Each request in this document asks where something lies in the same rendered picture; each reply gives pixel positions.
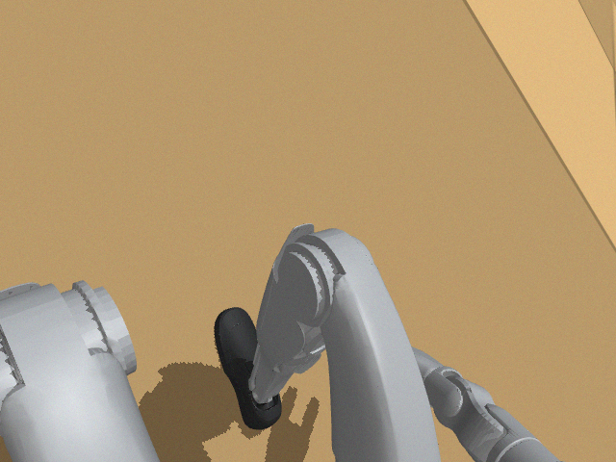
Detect right robot arm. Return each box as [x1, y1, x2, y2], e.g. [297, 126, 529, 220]
[423, 367, 564, 462]

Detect right robot hand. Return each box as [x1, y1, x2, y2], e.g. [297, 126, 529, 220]
[412, 347, 444, 382]

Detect right robot foot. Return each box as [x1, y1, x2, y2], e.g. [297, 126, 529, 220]
[215, 307, 282, 430]

